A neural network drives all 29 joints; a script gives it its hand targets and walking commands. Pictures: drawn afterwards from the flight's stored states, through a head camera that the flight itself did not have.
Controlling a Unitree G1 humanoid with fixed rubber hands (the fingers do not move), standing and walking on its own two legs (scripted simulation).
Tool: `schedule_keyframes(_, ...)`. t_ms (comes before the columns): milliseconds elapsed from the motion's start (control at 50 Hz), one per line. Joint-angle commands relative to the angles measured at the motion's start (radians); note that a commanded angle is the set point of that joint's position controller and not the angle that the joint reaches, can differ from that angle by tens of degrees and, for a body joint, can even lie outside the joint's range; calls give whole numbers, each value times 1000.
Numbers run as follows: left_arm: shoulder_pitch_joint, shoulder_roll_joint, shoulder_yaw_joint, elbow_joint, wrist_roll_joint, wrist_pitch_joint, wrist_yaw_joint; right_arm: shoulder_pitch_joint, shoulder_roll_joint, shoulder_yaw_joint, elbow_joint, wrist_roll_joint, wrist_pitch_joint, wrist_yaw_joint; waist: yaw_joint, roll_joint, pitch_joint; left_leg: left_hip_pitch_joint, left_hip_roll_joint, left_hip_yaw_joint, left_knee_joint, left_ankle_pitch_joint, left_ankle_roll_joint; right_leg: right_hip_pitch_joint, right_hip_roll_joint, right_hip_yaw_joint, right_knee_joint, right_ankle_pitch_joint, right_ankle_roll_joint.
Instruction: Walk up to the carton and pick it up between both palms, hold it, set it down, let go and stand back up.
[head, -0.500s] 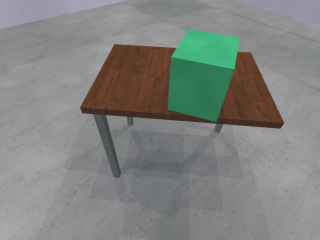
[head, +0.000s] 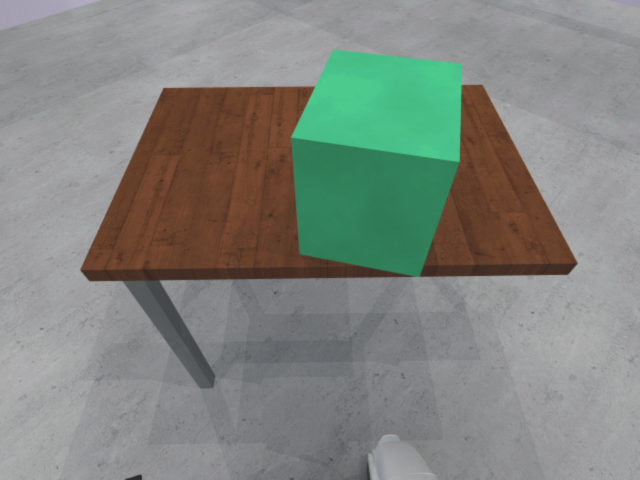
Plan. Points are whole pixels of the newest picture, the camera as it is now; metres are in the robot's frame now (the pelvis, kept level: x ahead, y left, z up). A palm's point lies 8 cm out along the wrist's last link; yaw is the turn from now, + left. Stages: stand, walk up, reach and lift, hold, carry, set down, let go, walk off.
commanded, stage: walk up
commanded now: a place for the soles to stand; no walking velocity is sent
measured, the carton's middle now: (376, 164) +0.58 -0.10 +0.05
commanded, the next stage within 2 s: none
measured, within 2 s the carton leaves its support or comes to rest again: neither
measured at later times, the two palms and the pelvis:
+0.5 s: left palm (122, 434) +0.22 +0.28 -0.10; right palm (565, 416) +0.21 -0.31 -0.08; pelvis +0.12 -0.01 -0.01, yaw -2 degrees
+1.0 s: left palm (112, 429) +0.22 +0.28 -0.08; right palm (567, 385) +0.25 -0.33 -0.07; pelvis +0.13 -0.01 +0.00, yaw -2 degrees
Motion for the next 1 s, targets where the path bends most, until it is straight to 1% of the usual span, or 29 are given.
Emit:
schedule_keyframes(0, 294, 248, 150, -18, 4, -35, 27, -29, -147, -106, -145, -36, -8, -16, 217, -61, -277, -294, 87, 59, 425, 467, 97, 648, 54, -64, -144, 162, -32)
schedule_keyframes(20, 317, 303, 162, -33, 7, -36, 42, -2, -93, -81, -166, -26, -8, -11, 215, -192, -308, -448, 6, 82, 593, 129, 59, 714, -83, 192, -203, 63, -102)
schedule_keyframes(40, 246, 349, 158, -95, -9, -35, 47, 28, -85, -71, -195, -18, -3, -10, 151, -219, -316, -536, -57, 25, 684, -135, 52, 641, -229, 576, -357, -117, -193)
schedule_keyframes(60, 168, 336, 163, -123, -21, -29, 45, -20, -165, -103, -203, -16, 15, -15, 145, -107, -214, -566, -45, -17, 759, -116, 73, 510, -277, 728, -518, -373, -263)
schedule_keyframes(80, 110, 315, 158, -134, -26, -30, 48, -41, -205, -124, -208, -20, 32, -15, 121, -49, -105, -551, -13, -18, 776, -91, 82, 356, -270, 698, -567, -566, -257)
schedule_keyframes(100, 81, 304, 149, -133, -29, -29, 50, -41, -217, -129, -211, -23, 34, -10, 104, -38, -32, -543, 5, -6, 738, -75, 84, 279, -232, 628, -542, -546, -229)
schedule_keyframes(160, 54, 313, 129, -117, -25, -38, 53, -13, -195, -116, -190, -21, 24, 4, 64, -54, -77, -459, 44, 16, 596, -37, 76, 197, -174, 442, -439, -245, -206)
schedule_keyframes(220, 6, 287, 111, -114, -24, -32, 61, -45, -163, -102, -185, -24, 33, -2, 69, -91, -97, -358, 36, 37, 394, -8, 59, 88, -119, 276, -347, -27, -196)
schedule_keyframes(260, -49, 266, 101, -130, -37, -23, 61, -43, -156, -93, -174, -12, 39, -4, 58, -127, -108, -254, 25, 51, 231, 113, 54, 37, -93, 220, -275, 38, -163)
schedule_keyframes(300, -99, 240, 84, -135, -51, -13, 56, -11, -157, -94, -130, -5, 34, -9, 26, -121, -140, -83, -4, 89, 60, 350, 54, -20, -67, 158, -151, 129, -117)
schedule_keyframes(320, -88, 214, 72, -128, -55, -11, 54, -24, -169, -98, -120, -5, 32, -15, 23, -100, -147, -48, -7, 71, 3, 399, 53, -21, -62, 154, -101, 119, -85)
schedule_keyframes(340, -64, 195, 65, -117, -62, -11, 51, -59, -193, -101, -126, -12, 31, -20, 28, -35, -138, -54, 35, -14, -73, 365, 65, -40, -45, 147, -71, 50, -45)
schedule_keyframes(360, -35, 170, 61, -108, -74, -11, 47, -118, -245, -109, -143, -23, 30, -22, 55, 114, -113, -125, 174, -242, -171, 209, 108, -79, 13, 116, 2, -78, -1)
schedule_keyframes(380, 4, 196, 73, -97, -79, 0, 50, -195, -297, -113, -181, -10, 26, -22, 76, 236, -65, -385, 315, -453, -338, -118, 209, 51, 95, 15, 138, -227, 26)
schedule_keyframes(400, 18, 253, 106, -84, -75, 18, 54, -263, -314, -115, -202, -20, 20, -24, 76, 268, -12, -510, 354, -482, -350, -290, 286, 127, 69, 19, 261, -244, 36)
schedule_keyframes(420, 30, 265, 112, -80, -71, 17, 48, -296, -298, -114, -212, -22, 14, -22, 90, 253, 10, -503, 325, -434, -320, -234, 277, 124, 55, 27, 269, -211, 34)
schedule_keyframes(460, 49, 259, 110, -64, -53, -3, 43, -287, -270, -112, -212, -15, 14, -18, 92, 262, -49, -380, 270, -301, -214, 77, 237, 122, 37, 5, 181, -210, 19)
schedule_keyframes(500, 77, 244, 95, -39, -51, -28, 48, -283, -246, -105, -198, -2, 23, -6, 104, 242, -139, -306, 200, -157, -77, 363, 162, 252, 18, -17, -134, -124, -1)
schedule_keyframes(520, 58, 254, 90, -32, -48, -41, 51, -264, -224, -100, -188, 0, 27, 0, 88, 206, -185, -265, 156, -110, 20, 458, 121, 286, 8, 48, -227, -9, -2)
schedule_keyframes(540, 28, 290, 91, -32, -45, -47, 55, -242, -205, -94, -184, 6, 28, 1, 60, 126, -218, -263, 103, -66, 138, 468, 88, 297, -45, 184, -259, 120, -16)
schedule_keyframes(560, -11, 326, 91, -40, -47, -47, 56, -232, -200, -90, -185, 12, 28, -2, 39, 47, -206, -319, 50, -17, 193, 402, 53, 300, -124, 314, -245, 283, -58)
schedule_keyframes(580, -48, 342, 92, -49, -54, -44, 51, -227, -187, -87, -170, 14, 29, -6, 34, 34, -192, -315, 32, 8, 144, 300, 36, 280, -148, 318, -220, 361, -104)
schedule_keyframes(600, -58, 330, 90, -49, -54, -43, 47, -243, -185, -91, -155, 13, 32, -12, 45, 27, -191, -262, 31, -4, 115, 311, 44, 236, -143, 285, -204, 388, -121)
schedule_keyframes(660, -71, 267, 71, -40, -67, -38, 47, -259, -229, -101, -141, 2, 25, -13, 44, 43, -231, -118, 122, -71, 34, 557, 105, 186, -40, 124, -95, 385, -39)
schedule_keyframes(680, -53, 259, 68, -33, -72, -35, 48, -269, -244, -103, -139, 4, 23, -12, 55, 49, -261, -120, 148, -105, 31, 584, 130, 211, -15, 94, -59, 362, -26)
schedule_keyframes(720, -38, 259, 69, -22, -74, -29, 51, -291, -242, -98, -132, 11, 27, -11, 68, 46, -272, -154, 147, -89, 50, 568, 141, 247, -15, 104, -76, 312, -28)
schedule_keyframes(780, -71, 290, 70, -21, -73, -29, 53, -298, -232, -89, -118, 17, 41, -10, 53, 20, -215, -167, 85, -11, 72, 448, 90, 202, -76, 185, -180, 299, -60)
schedule_keyframes(900, -94, 274, 64, -15, -73, -27, 48, -324, -230, -85, -103, 8, 40, -4, 55, 44, -144, -165, 119, -59, -40, 306, 100, 127, -55, 165, -243, 77, -36)
schedule_keyframes(980, -103, 274, 62, 1, -72, -33, 41, -332, -227, -83, -87, 11, 34, 1, 49, 46, -112, -160, 106, -51, -82, 219, 90, 107, -59, 173, -297, 12, -37)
